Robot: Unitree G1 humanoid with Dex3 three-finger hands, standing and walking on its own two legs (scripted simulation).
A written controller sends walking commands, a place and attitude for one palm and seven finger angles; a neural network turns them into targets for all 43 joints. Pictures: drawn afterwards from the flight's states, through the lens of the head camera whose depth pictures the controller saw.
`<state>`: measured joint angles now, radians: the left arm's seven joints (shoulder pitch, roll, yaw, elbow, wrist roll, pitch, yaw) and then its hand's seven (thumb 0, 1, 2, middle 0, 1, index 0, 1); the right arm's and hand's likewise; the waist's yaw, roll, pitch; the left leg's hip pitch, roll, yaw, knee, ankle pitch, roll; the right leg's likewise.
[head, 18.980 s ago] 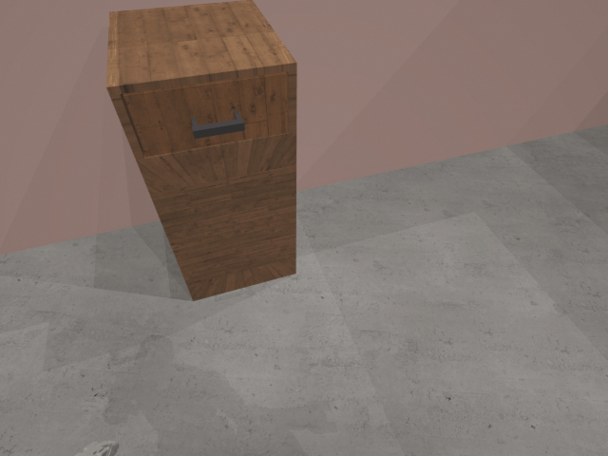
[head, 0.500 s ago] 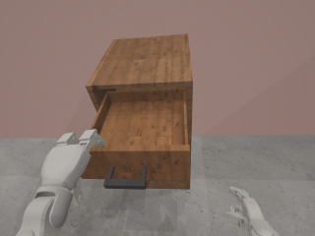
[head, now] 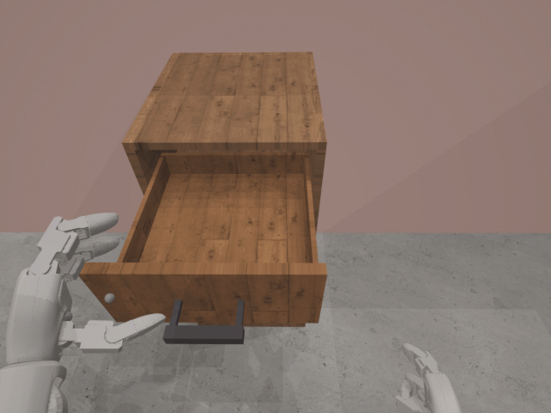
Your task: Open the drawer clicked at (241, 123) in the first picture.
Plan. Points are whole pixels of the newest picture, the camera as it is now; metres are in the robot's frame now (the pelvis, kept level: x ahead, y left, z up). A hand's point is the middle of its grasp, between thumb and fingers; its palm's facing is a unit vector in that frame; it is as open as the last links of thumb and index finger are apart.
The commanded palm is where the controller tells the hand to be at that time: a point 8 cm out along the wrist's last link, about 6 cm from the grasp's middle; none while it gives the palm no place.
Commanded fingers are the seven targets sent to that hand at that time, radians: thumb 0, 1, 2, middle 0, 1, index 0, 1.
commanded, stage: draw the hand back to the body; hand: left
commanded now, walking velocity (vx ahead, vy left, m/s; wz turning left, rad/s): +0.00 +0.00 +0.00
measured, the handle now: (206, 320) +0.25 +0.14 -0.02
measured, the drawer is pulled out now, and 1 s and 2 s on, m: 0.29 0.29 0.29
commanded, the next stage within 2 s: step back with the hand held close in 0.60 s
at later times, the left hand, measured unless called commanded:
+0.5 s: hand (76, 305) +0.18 +0.24 +0.15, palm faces +0.40 -0.82 -0.40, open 7.9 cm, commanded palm +0.13 +0.28 +0.17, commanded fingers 0.00 0.90 0.90 -0.20 -0.30 -0.20 -0.30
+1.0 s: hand (85, 313) +0.18 +0.23 +0.14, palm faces +0.27 -0.83 -0.49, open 7.4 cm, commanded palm +0.11 +0.28 +0.17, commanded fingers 0.00 0.90 0.90 -0.20 -0.30 -0.20 -0.30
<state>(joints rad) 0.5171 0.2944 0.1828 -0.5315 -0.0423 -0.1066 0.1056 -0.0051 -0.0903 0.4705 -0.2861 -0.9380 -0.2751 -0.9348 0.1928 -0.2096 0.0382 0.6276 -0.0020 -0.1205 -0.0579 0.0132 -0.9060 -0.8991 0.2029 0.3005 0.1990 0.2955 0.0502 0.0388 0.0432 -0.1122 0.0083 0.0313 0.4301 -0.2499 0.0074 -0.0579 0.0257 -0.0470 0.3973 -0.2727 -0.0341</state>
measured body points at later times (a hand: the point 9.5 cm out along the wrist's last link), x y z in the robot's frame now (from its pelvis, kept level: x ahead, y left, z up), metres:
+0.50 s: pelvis +0.01 +0.00 +0.00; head +0.00 -0.02 +0.45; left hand +0.16 +0.28 +0.17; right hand +0.22 -0.21 -0.08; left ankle -0.01 +0.11 -0.74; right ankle -0.03 -0.09 -0.74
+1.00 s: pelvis -0.02 +0.00 +0.00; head +0.01 -0.01 +0.44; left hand +0.16 +0.27 +0.17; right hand +0.17 -0.24 -0.09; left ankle -0.01 +0.11 -0.74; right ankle -0.03 -0.09 -0.74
